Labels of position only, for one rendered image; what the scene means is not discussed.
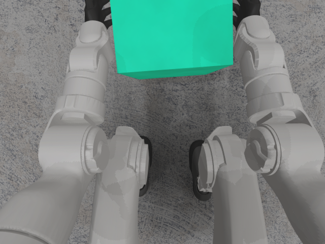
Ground left robot forearm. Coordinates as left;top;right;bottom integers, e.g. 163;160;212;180
38;20;114;162

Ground right robot forearm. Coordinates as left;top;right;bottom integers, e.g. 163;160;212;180
233;15;324;149

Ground robot left hand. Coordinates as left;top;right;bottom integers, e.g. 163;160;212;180
84;0;112;29

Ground robot right upper arm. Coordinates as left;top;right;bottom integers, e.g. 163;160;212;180
244;123;325;244

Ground robot left upper arm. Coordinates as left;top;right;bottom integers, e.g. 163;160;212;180
0;125;110;244

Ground carton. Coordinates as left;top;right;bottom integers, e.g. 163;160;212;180
110;0;233;79

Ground robot right shin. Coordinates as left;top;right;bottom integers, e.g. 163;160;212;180
197;126;246;192

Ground robot left foot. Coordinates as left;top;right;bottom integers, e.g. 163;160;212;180
139;136;152;197

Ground robot right hand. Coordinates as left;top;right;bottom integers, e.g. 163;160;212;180
233;0;261;31

